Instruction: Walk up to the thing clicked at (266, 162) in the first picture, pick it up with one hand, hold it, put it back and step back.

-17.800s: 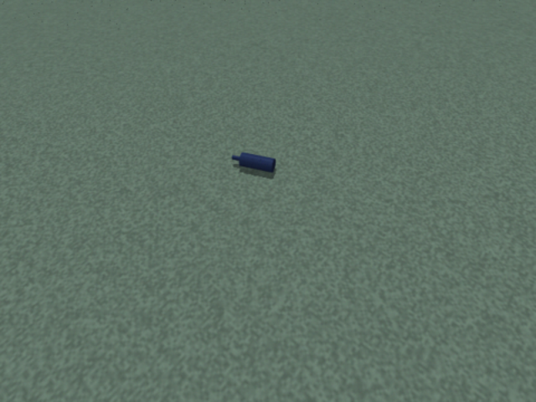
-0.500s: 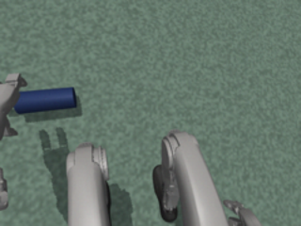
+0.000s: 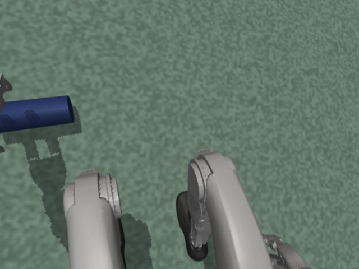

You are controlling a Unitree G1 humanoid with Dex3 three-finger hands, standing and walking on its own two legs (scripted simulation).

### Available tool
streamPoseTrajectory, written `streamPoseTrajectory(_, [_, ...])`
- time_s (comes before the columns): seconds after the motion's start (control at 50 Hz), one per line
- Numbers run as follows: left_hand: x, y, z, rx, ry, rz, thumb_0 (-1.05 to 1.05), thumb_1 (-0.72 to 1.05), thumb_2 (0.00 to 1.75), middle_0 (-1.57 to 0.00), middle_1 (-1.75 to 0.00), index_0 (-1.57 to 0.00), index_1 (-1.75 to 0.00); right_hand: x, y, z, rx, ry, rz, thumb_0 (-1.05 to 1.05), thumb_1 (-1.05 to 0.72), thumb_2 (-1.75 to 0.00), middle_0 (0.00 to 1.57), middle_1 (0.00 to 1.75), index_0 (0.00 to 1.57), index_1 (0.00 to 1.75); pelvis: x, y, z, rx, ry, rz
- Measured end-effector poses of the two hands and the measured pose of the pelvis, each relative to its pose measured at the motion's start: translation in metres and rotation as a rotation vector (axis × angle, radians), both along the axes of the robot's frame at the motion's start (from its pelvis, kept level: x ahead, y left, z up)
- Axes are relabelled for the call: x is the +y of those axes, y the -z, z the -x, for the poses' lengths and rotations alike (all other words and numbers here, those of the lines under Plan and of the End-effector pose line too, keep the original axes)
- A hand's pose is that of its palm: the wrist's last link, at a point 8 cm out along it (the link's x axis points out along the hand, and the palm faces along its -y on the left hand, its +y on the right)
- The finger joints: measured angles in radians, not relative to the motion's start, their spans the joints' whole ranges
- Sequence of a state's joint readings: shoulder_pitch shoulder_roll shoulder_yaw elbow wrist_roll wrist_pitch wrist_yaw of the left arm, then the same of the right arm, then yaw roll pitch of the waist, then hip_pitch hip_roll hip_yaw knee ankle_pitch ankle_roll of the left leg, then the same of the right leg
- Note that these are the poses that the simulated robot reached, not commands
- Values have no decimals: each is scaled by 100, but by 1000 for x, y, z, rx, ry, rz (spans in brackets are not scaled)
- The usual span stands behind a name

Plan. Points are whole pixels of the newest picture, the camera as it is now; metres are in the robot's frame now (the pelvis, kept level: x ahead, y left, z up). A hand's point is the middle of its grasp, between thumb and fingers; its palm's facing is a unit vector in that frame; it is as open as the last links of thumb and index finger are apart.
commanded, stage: rise first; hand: left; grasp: from above
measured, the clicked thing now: (21, 115) +0.49 +0.34 -0.30
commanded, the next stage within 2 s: approach in 1.88 s
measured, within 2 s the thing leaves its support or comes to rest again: neither
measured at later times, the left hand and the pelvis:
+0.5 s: hand out of the picture +0.44 +0.34 -0.18, palm faces -0.46 -0.08 -0.89, open 14.2 cm; pelvis +0.00 +0.00 -0.01, yaw -1 degrees
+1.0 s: hand out of the picture +0.45 +0.35 -0.19, palm faces -0.46 -0.08 -0.89, open 14.2 cm; pelvis +0.00 +0.00 -0.02, yaw -2 degrees
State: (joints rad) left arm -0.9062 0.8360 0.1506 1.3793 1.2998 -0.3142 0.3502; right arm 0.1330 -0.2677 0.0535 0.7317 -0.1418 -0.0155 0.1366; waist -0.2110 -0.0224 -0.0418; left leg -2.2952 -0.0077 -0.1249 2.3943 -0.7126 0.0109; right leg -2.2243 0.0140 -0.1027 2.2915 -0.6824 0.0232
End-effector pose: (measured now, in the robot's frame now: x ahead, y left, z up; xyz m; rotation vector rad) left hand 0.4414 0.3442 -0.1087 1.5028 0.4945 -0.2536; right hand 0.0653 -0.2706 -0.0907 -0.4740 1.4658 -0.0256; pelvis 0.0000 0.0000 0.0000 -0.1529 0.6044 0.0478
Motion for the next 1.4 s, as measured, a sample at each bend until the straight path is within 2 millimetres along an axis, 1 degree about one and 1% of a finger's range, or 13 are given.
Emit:
streamPoseTrajectory(0.28, [-1, 8, -5, 0, 2, 12, 0, -53, 101, -7, -102, -8, -101, 1, -1, 4, 18, -6, 2, 0, -91, -90, 21, 30, 20, 30, 1, 3, 0, -6, 5, 9])
streamPoseTrajectory(0.56, [-5, 16, -9, -2, -1, 10, 0, -55, 103, -8, -101, -8, -101, 1, 4, 12, 17, -12, 2, 0, -92, -90, 21, 30, 20, 30, 0, 11, 2, -20, 9, 11])
streamPoseTrajectory(0.74, [-1, 21, -13, -3, -10, 12, 0, -55, 103, -8, -101, -8, -102, 3, 6, 19, 33, -13, 5, 0, -92, -90, 21, 30, 20, 30, 1, 15, 2, -26, 13, 16])
streamPoseTrajectory(0.92, [3, 27, -14, 5, -5, 12, 0, -55, 103, -8, -101, -7, -102, 5, 5, 21, 48, -17, 6, 0, -91, -90, 21, 30, 20, 30, 2, 17, 2, -26, 13, 23])
streamPoseTrajectory(1.08, [4, 29, -14, 1, 3, 16, 0, -56, 103, -8, -101, -7, -101, 6, 4, 19, 47, -25, 12, 0, -91, -90, 21, 30, 20, 30, 3, 18, 2, -31, 14, 30])
streamPoseTrajectory(1.24, [3, 27, -15, -5, 6, 15, 0, -56, 104, -8, -100, -7, -101, 7, 2, 17, 27, -27, 13, 0, -91, -90, 21, 30, 20, 30, 3, 17, 3, -35, 13, 32])
streamPoseTrajectory(1.4, [3, 24, -15, -4, 4, 7, 0, -56, 104, -8, -101, -7, -102, 8, 1, 20, 22, -24, 8, 0, -91, -90, 21, 30, 20, 30, 3, 17, 4, -37, 14, 32])
